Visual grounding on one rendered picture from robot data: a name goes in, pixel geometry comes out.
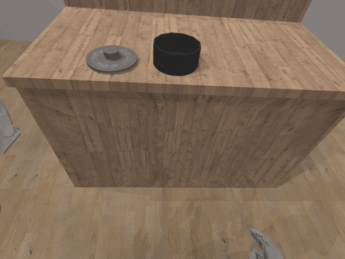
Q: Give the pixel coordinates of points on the lid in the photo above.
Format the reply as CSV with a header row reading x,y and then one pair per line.
x,y
97,61

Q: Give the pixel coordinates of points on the left robot hand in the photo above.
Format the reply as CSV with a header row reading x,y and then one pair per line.
x,y
8,133

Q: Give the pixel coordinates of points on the knob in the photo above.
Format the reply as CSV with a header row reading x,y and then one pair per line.
x,y
111,52

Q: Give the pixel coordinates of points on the right robot hand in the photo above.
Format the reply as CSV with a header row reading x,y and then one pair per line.
x,y
265,243

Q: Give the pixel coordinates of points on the pot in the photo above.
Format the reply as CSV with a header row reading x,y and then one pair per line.
x,y
176,54

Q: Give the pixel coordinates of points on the table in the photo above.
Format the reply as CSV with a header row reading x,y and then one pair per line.
x,y
266,92

